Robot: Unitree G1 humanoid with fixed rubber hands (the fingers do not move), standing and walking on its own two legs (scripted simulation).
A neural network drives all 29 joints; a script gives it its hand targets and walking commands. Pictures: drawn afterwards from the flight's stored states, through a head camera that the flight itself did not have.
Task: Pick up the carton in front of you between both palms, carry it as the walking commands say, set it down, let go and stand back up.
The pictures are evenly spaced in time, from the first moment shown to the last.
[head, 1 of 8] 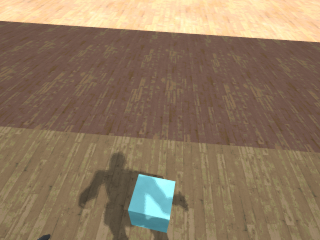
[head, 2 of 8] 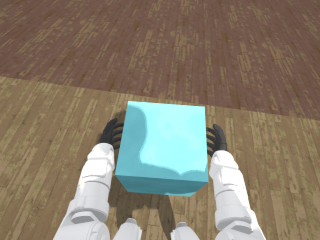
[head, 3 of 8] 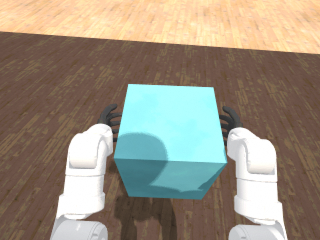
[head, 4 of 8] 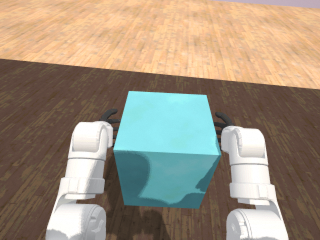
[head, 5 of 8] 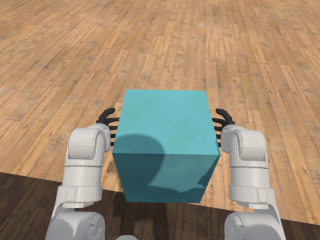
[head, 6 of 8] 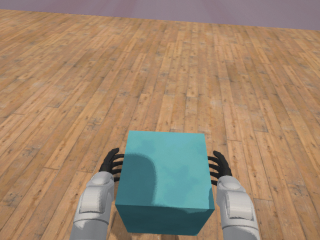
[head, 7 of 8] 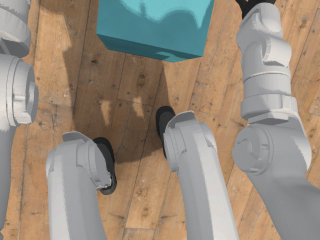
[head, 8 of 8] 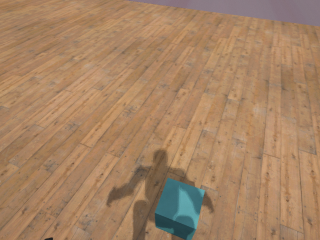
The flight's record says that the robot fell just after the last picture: no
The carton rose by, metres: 0.67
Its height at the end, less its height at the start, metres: -0.35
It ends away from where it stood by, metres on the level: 5.17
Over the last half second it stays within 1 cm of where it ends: yes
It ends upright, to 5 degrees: yes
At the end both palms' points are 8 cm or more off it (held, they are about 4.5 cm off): yes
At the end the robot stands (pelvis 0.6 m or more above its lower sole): yes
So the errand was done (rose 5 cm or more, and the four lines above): yes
